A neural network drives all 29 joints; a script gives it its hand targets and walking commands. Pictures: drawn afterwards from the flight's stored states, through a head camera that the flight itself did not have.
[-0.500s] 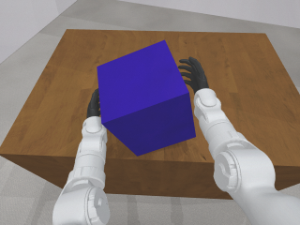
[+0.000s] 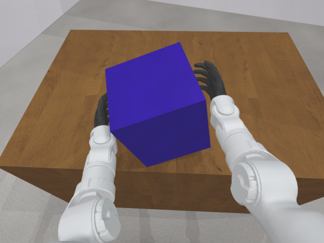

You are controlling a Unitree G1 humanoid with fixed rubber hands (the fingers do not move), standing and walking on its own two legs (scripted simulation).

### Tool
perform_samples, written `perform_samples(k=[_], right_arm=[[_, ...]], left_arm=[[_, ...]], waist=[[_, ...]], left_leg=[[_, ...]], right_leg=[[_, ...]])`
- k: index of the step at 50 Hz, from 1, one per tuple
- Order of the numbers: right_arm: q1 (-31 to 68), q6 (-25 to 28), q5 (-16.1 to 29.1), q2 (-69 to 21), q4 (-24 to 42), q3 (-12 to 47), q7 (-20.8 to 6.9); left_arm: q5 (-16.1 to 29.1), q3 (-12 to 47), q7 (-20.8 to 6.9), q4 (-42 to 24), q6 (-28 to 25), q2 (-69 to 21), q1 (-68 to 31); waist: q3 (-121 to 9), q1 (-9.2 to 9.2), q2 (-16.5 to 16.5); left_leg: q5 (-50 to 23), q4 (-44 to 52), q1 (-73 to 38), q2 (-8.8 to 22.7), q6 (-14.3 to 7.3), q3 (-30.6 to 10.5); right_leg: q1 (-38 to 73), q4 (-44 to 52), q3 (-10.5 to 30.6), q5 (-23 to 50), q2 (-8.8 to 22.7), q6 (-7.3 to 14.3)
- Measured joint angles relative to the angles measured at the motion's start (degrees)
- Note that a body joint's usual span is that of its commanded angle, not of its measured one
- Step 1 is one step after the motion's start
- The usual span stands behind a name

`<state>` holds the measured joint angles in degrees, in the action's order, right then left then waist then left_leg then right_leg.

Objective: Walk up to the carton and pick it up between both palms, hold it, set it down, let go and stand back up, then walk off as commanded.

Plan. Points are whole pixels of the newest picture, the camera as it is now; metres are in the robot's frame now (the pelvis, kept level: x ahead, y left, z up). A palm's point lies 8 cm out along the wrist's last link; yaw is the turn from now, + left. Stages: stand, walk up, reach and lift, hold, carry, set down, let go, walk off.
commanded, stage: set down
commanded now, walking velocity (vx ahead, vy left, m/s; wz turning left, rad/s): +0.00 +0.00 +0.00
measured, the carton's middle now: (161, 111) +0.46 +0.04 +0.01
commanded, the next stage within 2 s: none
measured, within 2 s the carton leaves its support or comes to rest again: rests again in 1.56 s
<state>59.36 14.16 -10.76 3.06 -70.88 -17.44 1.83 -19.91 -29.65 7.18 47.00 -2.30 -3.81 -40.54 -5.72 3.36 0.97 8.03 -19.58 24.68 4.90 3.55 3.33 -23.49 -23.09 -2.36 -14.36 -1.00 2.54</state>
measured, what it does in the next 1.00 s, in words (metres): stands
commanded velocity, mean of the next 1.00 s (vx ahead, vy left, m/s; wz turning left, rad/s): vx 0.00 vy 0.00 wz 0.00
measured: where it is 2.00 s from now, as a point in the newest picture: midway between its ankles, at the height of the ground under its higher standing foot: outside the picture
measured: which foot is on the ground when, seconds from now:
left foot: down 0.00-1.00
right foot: down 0.00-1.00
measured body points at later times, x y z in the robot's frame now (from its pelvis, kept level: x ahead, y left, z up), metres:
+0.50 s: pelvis +0.00 +0.00 +0.00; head +0.08 +0.00 +0.44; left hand +0.41 +0.20 +0.04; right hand +0.48 -0.09 +0.10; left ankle -0.02 +0.17 -0.74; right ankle -0.05 -0.08 -0.74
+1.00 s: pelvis +0.00 +0.01 +0.00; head +0.08 +0.00 +0.44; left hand +0.41 +0.20 +0.04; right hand +0.48 -0.09 +0.10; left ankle -0.02 +0.17 -0.74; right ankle -0.05 -0.08 -0.74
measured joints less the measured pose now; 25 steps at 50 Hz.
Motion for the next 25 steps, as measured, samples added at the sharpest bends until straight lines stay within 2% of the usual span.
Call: perform_samples(k=[25], right_arm=[[0.2,0.2,-2.8,-0.2,0.0,-3.2,-0.9]], left_arm=[[-1.0,-2.4,0.0,0.9,-1.6,-1.1,-0.6]], waist=[[0.0,0.00,0.0]], left_leg=[[0.5,0.0,0.0,0.1,0.0,0.7]], right_leg=[[-0.1,0.0,0.0,0.0,0.0,0.0]])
